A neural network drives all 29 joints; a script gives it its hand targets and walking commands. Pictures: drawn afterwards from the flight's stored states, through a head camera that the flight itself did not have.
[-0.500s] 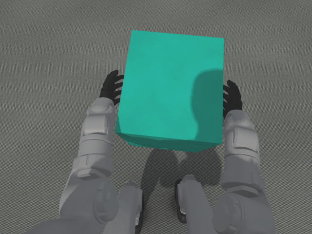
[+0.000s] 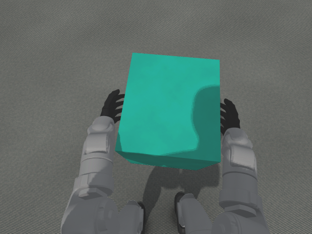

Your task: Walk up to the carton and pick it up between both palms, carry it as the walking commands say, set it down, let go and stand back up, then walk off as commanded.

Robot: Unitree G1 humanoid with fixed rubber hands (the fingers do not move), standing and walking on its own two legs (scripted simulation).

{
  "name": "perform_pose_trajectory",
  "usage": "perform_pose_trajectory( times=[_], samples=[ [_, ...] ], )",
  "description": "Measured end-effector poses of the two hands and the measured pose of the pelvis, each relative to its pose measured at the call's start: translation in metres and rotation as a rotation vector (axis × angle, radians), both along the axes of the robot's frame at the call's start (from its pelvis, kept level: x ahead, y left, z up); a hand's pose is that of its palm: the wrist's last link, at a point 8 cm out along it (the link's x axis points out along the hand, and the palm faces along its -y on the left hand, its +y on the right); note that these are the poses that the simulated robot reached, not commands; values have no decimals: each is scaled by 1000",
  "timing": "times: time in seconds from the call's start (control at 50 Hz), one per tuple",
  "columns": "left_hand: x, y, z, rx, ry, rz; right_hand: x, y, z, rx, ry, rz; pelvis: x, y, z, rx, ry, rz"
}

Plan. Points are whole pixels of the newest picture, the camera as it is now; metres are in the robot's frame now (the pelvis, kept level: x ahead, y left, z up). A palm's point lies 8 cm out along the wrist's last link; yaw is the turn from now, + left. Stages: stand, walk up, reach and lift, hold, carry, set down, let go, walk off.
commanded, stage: reach and lift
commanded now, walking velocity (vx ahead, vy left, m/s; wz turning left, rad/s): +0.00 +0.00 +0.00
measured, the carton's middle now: (168, 119) +0.42 -0.04 -0.10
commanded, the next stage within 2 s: none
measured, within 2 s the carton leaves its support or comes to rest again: neither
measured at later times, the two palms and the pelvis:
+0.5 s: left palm (98, 118) +0.37 +0.13 +0.04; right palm (241, 129) +0.33 -0.19 +0.04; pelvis +0.02 +0.00 +0.04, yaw -1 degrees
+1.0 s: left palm (87, 116) +0.35 +0.13 +0.10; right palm (256, 125) +0.32 -0.19 +0.10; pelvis +0.03 +0.00 +0.06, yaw -1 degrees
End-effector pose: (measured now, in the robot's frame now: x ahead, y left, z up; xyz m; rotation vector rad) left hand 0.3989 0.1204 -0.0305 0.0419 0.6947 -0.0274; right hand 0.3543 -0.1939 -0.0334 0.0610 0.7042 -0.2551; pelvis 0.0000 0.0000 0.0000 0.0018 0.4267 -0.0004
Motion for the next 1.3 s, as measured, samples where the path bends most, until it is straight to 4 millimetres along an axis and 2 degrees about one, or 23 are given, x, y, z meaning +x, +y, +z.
perform_pose_trajectory(
  times=[0.48, 0.92, 1.16, 1.3],
  samples=[
    [-27, 7, 65, 11, -24, 3, -22, 6, 66, 3, -25, 8, 17, 1, 41, -3, -224, -10],
    [-44, 7, 121, 6, -60, 13, -35, 6, 126, -4, -62, 14, 31, 0, 59, -9, -454, -13],
    [-54, 11, 142, 0, -73, 26, -42, 10, 146, -4, -76, 16, 36, 1, 62, -12, -539, -10],
    [-60, 16, 143, -4, -62, 49, -43, 15, 147, 3, -67, 25, 36, 2, 62, -12, -560, -15]
  ],
)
